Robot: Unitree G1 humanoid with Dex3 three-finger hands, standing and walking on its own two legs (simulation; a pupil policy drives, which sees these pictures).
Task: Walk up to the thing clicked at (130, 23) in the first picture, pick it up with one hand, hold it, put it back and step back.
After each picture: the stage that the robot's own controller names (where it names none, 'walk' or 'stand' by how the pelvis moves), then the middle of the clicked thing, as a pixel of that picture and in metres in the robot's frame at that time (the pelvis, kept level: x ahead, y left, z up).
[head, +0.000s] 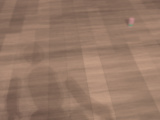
stand; (130, 22) +1.75 -0.62 -0.72
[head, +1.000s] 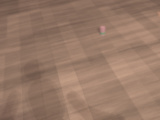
walk; (102, 31) +1.70 -0.12 -0.69
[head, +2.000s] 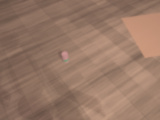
walk; (65, 57) +1.11 +0.25 -0.71
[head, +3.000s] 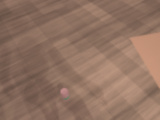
walk; (65, 94) +0.68 +0.25 -0.72
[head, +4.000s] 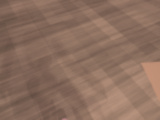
walk; out of the picture +0.44 +0.18 -0.71
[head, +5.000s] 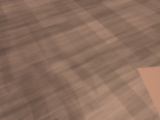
stand; out of the picture +0.36 +0.16 -0.72
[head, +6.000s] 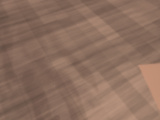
stand; out of the picture +0.36 +0.17 -0.72
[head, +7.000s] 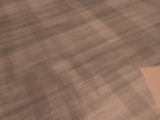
stand; out of the picture +0.35 +0.18 -0.73
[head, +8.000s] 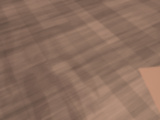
stand; out of the picture +0.35 +0.18 -0.73
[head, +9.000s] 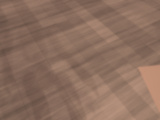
go down; out of the picture +0.34 +0.18 -0.73
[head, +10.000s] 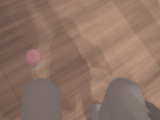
go down; (34, 59) +0.44 +0.19 -0.33
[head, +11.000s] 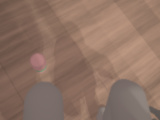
approach; (39, 63) +0.43 +0.19 -0.32
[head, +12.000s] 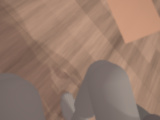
close in; out of the picture +0.43 +0.24 -0.22
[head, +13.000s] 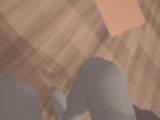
close; out of the picture +0.43 +0.25 -0.22
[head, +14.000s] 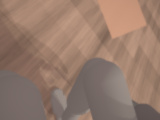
lift; out of the picture +0.38 +0.22 -0.23
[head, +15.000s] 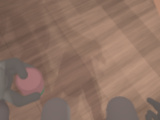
lift; (32, 85) +0.32 +0.18 -0.02
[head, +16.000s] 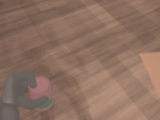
hold; (41, 94) +0.31 +0.16 +0.00
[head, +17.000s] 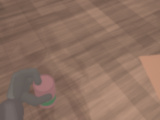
hold; (45, 92) +0.32 +0.15 +0.00
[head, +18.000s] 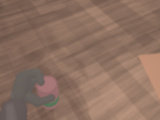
crouch; (48, 93) +0.32 +0.14 -0.01
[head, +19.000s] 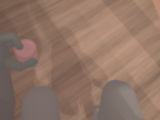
crouch; (27, 55) +0.43 +0.17 -0.10
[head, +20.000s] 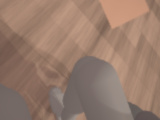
lower; out of the picture +0.43 +0.25 -0.23
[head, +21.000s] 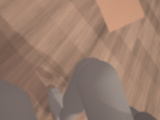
lower; out of the picture +0.43 +0.25 -0.23
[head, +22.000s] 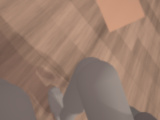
lower; out of the picture +0.43 +0.25 -0.23
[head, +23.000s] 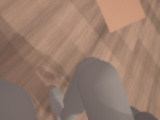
lower; out of the picture +0.43 +0.25 -0.23
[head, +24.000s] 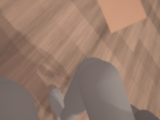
loosen; out of the picture +0.41 +0.24 -0.23
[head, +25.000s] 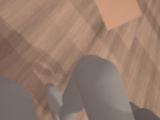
withdraw; out of the picture +0.42 +0.24 -0.23
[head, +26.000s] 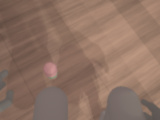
walk; (50, 71) +0.43 +0.17 -0.38
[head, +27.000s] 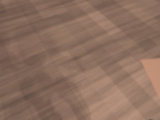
stand; out of the picture +0.36 +0.14 -0.66
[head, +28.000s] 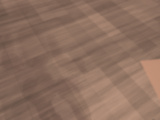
stand; out of the picture +0.36 +0.15 -0.66
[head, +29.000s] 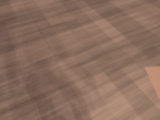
stand; out of the picture +0.37 +0.14 -0.70
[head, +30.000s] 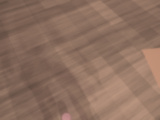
walk; (66, 119) +0.39 +0.13 -0.71
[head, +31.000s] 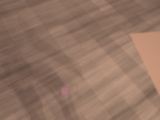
walk; (64, 93) +0.56 +0.10 -0.71
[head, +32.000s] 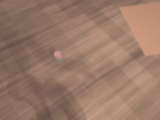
walk; (58, 57) +0.87 +0.24 -0.69
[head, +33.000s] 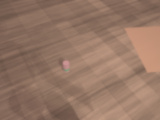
stand; (66, 66) +0.98 +0.17 -0.71
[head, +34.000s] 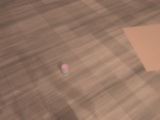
stand; (65, 70) +0.97 +0.19 -0.73
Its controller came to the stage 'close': yes
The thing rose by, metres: 0.71
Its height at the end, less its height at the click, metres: +0.00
